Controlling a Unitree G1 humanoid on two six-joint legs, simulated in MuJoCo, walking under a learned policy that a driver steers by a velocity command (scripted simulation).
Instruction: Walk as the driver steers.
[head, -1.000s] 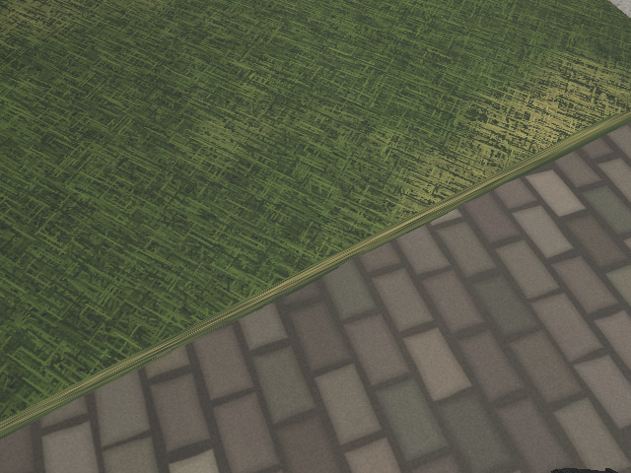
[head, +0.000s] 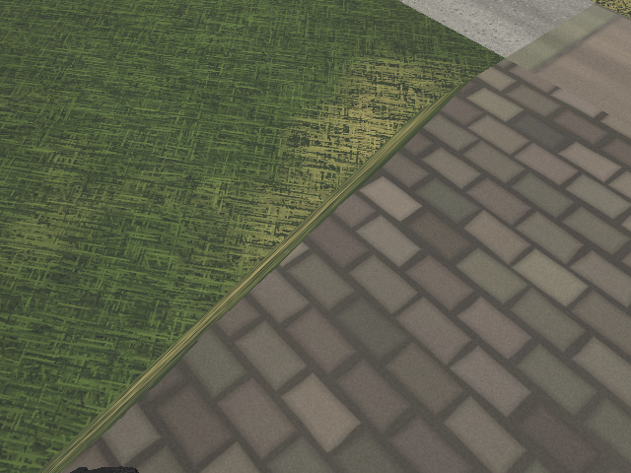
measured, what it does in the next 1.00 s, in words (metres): walks ahead: right foot, then left foot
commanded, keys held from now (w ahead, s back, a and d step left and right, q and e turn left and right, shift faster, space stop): w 0.54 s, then no key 0.46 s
